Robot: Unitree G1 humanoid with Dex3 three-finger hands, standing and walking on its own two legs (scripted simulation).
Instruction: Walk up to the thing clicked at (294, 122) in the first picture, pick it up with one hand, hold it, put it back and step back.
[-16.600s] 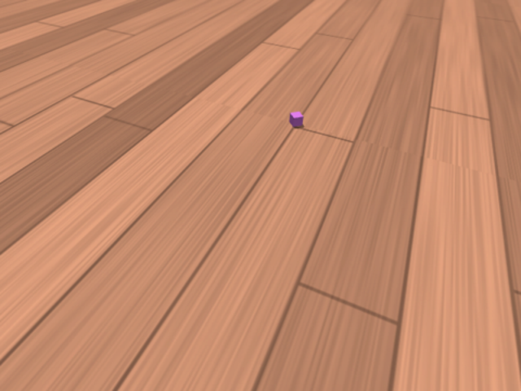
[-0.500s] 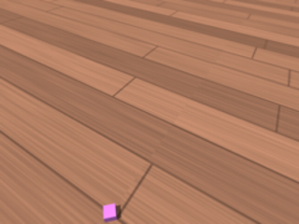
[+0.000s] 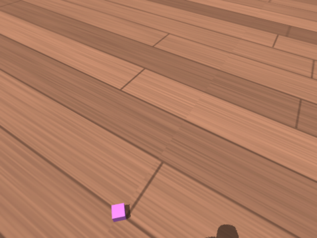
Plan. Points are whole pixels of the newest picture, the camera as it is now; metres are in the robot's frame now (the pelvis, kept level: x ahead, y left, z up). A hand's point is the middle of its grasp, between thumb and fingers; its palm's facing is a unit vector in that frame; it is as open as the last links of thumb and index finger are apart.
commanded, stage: walk up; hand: left
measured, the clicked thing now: (118, 212) +0.40 +0.21 -0.74
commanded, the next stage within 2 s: none
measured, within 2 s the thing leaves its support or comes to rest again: neither
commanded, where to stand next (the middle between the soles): +0.05 -0.01 m, yaw -4 degrees
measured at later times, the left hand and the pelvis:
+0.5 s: hand out of the picture -0.03 +0.21 -0.14, palm faces +0.05 -0.89 -0.45, open 7.4 cm; pelvis -0.11 -0.07 -0.01, yaw +4 degrees
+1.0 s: hand out of the picture -0.23 +0.29 -0.16, palm faces +0.09 -0.90 -0.43, open 7.4 cm; pelvis -0.27 -0.01 -0.01, yaw +4 degrees
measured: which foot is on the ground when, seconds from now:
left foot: down 0.00-0.22, up 0.24-0.72, down 0.74-1.00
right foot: down 0.00-0.76, up 0.78-1.00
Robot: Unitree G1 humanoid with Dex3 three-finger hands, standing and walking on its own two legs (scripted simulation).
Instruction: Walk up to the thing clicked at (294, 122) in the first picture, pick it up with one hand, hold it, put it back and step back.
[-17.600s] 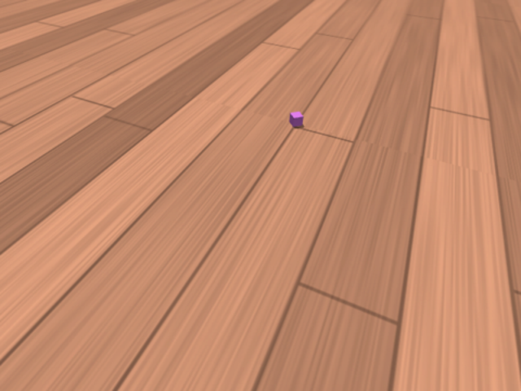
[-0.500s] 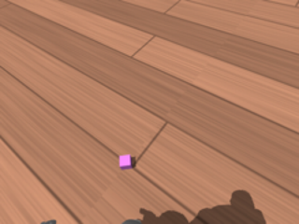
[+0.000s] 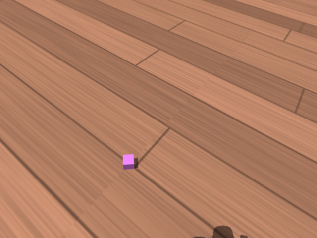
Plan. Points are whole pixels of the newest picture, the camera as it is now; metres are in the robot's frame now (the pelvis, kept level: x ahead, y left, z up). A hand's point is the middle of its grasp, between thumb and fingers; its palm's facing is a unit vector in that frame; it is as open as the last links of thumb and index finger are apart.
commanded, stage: walk up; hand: left
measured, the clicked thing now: (128, 161) +0.69 +0.17 -0.73
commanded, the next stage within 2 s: stand in 1.38 s
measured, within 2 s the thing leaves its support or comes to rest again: neither
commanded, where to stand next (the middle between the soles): +0.32 -0.03 m, yaw -8 degrees
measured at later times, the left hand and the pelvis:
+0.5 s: hand out of the picture +0.05 +0.27 -0.15, palm faces -0.06 -0.93 -0.37, open 7.4 cm; pelvis -0.05 +0.02 -0.01, yaw -4 degrees
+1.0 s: hand out of the picture +0.12 +0.24 -0.14, palm faces -0.05 -0.94 -0.34, open 7.4 cm; pelvis -0.01 +0.00 +0.00, yaw -3 degrees
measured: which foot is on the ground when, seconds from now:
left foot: down 0.00-0.22, up 0.24-0.46, down 0.48-1.00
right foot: up 0.00-0.14, down 0.16-0.52, up 0.54-0.76, down 0.78-1.00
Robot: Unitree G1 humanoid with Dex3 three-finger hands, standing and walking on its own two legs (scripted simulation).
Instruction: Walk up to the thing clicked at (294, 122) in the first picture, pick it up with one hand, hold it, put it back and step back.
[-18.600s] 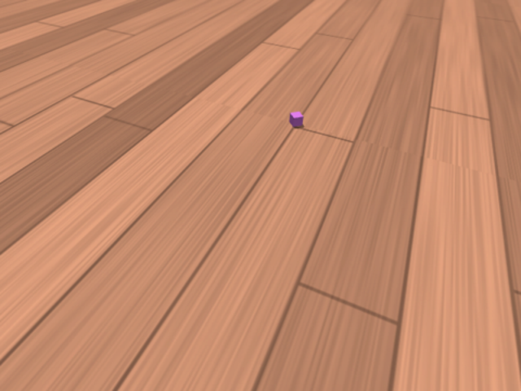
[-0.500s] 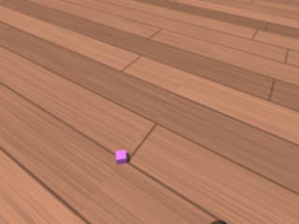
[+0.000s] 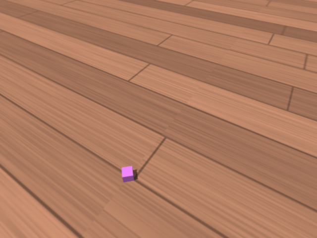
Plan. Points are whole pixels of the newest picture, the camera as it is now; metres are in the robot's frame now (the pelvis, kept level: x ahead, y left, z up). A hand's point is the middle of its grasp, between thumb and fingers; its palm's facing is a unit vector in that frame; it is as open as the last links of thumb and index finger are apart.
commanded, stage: walk up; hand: left
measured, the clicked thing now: (127, 174) +0.69 +0.21 -0.73
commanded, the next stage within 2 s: stand in 0.38 s
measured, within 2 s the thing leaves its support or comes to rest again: neither
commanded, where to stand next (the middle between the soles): +0.33 -0.01 m, yaw -5 degrees
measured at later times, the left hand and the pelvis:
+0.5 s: hand out of the picture +0.09 +0.26 -0.15, palm faces +0.03 -0.95 -0.32, open 7.4 cm; pelvis +0.01 +0.00 +0.01, yaw +1 degrees
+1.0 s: hand out of the picture +0.07 +0.25 -0.14, palm faces -0.01 -0.94 -0.35, open 7.4 cm; pelvis +0.00 +0.00 +0.02, yaw +1 degrees
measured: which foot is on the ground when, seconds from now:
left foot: down 0.00-1.00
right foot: down 0.00-1.00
